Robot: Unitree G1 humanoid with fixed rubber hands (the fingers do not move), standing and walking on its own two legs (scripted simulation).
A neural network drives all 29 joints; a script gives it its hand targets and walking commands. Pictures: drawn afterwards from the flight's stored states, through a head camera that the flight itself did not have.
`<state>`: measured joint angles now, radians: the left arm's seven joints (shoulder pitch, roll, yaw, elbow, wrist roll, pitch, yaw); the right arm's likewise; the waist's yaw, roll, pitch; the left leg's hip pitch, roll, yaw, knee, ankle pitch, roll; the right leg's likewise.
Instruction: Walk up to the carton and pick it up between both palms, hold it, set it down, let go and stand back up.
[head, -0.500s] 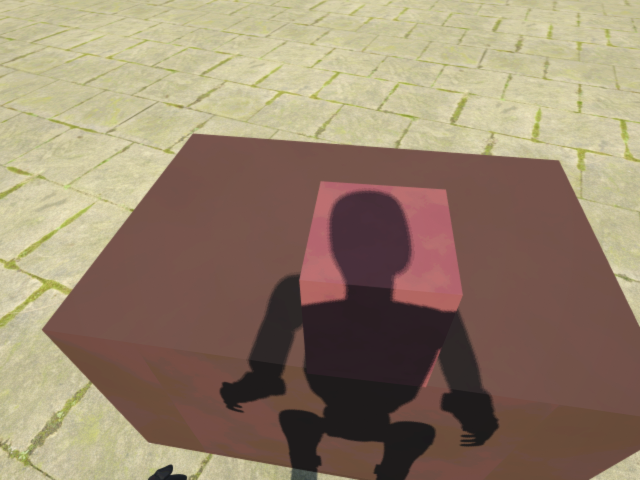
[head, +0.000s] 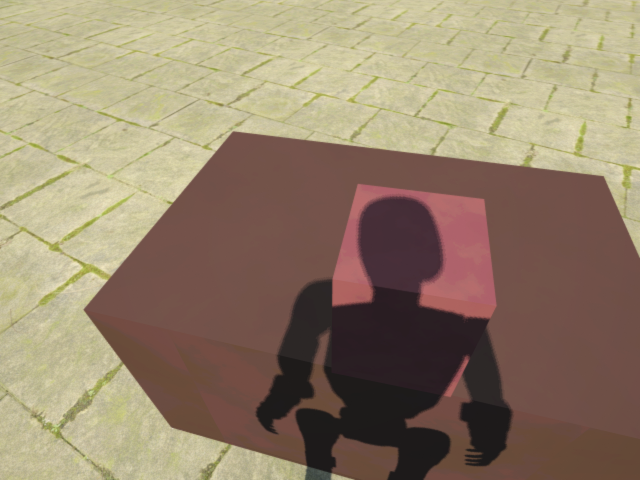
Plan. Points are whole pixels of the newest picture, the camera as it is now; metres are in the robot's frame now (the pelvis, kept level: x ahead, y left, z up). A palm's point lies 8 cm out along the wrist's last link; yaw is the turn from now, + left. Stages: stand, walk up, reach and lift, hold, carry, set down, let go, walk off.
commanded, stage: stand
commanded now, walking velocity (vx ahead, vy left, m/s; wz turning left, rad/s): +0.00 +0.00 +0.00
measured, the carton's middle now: (404, 290) +0.44 -0.10 -0.03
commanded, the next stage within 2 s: none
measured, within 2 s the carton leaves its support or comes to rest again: neither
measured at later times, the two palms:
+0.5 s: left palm out of the picture -0.03 +0.22 -0.14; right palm out of the picture +0.01 -0.22 -0.14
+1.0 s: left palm out of the picture -0.05 +0.19 -0.15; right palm out of the picture +0.00 -0.22 -0.14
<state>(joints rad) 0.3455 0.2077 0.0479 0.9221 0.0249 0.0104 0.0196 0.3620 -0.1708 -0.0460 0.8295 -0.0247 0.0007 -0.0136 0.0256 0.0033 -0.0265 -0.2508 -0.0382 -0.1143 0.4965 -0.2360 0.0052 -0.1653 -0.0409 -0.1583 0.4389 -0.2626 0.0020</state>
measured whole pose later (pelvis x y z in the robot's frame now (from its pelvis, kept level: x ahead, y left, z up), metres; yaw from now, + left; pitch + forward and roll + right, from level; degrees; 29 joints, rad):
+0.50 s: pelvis +0.01 -0.01 +0.00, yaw +1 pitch -1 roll -1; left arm 0.35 0.15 0.04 1.10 0.02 0.01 0.03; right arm 0.37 -0.13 -0.02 1.02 -0.01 0.00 -0.04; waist 0.02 0.00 0.00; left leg -0.20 -0.04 -0.14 0.46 -0.23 0.00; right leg -0.11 -0.04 -0.18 0.40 -0.27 0.00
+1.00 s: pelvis +0.01 -0.01 +0.00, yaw +2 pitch -2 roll -1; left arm 0.36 0.12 0.03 1.16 0.02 0.01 0.04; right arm 0.33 -0.11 0.00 1.12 -0.01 0.00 -0.05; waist 0.02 0.00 0.02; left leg -0.19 -0.04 -0.15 0.46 -0.24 -0.01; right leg -0.10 -0.04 -0.18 0.41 -0.28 -0.01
